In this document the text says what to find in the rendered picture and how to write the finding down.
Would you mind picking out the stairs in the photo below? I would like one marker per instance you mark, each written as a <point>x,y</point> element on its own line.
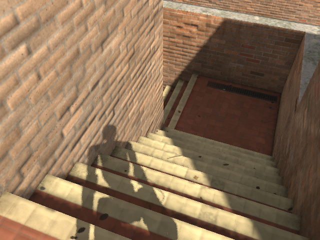
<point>173,185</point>
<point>171,98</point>

